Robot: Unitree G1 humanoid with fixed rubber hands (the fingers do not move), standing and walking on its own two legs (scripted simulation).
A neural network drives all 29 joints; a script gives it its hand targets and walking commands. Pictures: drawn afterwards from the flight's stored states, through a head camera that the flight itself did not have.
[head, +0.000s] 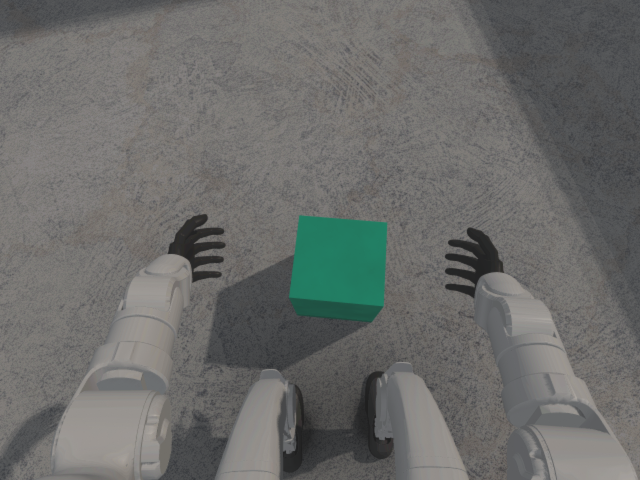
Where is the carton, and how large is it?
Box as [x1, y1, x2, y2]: [289, 215, 386, 321]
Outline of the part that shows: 299,215 289,298 297,314 371,321 383,306 386,222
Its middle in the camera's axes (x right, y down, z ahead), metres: +0.05 +0.08 +1.00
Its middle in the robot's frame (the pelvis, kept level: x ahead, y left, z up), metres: +0.50 -0.02 -0.55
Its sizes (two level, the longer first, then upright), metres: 0.210 0.200 0.250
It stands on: the floor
